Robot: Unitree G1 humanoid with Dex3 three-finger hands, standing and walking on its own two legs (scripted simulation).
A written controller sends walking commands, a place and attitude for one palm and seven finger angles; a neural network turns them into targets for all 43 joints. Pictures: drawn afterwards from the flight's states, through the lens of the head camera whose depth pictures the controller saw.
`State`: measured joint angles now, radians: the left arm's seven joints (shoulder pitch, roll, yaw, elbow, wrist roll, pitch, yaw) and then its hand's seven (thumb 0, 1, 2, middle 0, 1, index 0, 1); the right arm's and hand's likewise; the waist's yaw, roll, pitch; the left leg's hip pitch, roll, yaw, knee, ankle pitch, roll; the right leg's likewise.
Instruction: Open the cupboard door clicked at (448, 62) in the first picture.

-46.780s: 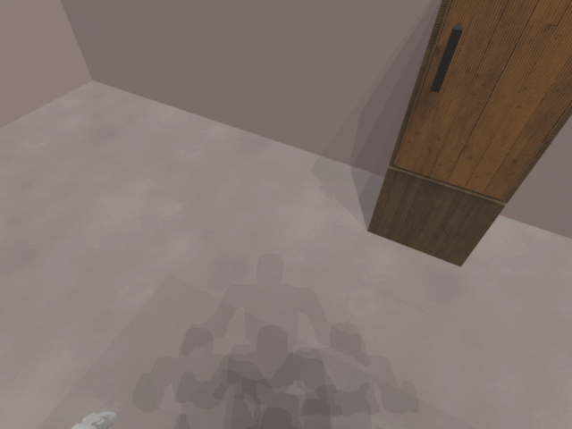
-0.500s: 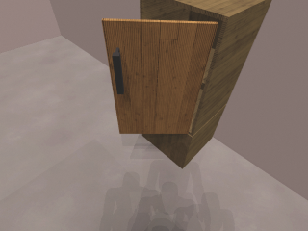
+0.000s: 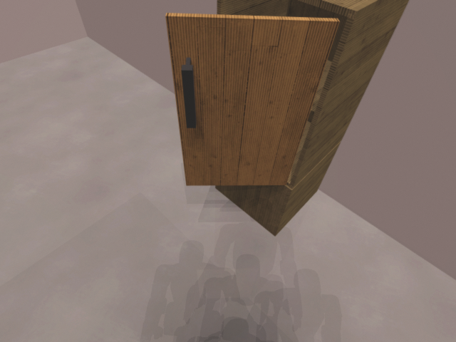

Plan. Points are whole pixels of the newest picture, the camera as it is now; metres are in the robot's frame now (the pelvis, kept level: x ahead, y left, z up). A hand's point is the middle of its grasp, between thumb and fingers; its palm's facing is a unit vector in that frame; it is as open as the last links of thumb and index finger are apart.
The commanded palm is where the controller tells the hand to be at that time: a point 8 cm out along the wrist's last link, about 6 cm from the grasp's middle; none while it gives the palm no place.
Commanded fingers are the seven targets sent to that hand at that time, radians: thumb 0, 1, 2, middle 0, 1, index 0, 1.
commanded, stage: come to a stop and stand still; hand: left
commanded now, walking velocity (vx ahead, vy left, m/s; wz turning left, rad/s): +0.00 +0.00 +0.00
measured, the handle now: (190, 93) +0.66 +0.14 +0.07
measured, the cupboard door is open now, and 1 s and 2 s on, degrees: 46 46 46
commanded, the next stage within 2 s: look again from close up in 0.14 s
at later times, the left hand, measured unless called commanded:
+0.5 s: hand out of the picture -0.01 +0.17 -0.18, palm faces +0.04 -0.98 -0.20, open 7.3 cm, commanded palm none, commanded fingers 0.00 0.90 0.90 -0.20 -0.30 -0.20 -0.30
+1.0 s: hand out of the picture +0.02 +0.16 -0.19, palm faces +0.02 -0.98 -0.19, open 7.3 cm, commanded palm none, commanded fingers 0.00 0.90 0.90 -0.20 -0.30 -0.20 -0.30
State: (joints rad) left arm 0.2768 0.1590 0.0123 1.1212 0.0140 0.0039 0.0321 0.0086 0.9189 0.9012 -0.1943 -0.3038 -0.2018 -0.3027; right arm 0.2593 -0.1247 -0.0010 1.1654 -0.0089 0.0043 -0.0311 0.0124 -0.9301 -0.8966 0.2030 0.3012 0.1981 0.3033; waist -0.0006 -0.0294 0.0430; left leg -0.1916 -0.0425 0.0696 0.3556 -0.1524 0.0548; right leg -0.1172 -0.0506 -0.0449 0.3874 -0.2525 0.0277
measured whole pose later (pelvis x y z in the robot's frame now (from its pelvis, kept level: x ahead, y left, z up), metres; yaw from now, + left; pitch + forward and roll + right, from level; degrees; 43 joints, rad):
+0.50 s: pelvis +0.01 +0.00 -0.01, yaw +1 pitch -1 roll +0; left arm 0.34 0.13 -0.01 1.11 0.01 -0.03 0.04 0.01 0.91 0.90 -0.20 -0.30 -0.20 -0.30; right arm 0.29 -0.18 0.01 1.07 -0.01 -0.01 -0.02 0.01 -0.93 -0.90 0.20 0.30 0.20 0.30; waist 0.00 0.03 0.01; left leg -0.27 -0.04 0.06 0.53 -0.25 0.06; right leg -0.16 -0.05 -0.06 0.51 -0.33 0.03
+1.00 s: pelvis +0.01 -0.02 -0.01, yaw +1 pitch +0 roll +0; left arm 0.29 0.18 0.00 1.07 0.02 -0.01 0.02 0.00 0.91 0.90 -0.20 -0.30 -0.20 -0.30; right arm 0.26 -0.16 0.01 1.10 -0.02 -0.01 -0.02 0.00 -0.91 -0.90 0.20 0.30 0.20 0.30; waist -0.01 -0.02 0.01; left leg -0.26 -0.02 0.05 0.52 -0.25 0.03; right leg -0.16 -0.03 -0.07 0.51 -0.34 0.00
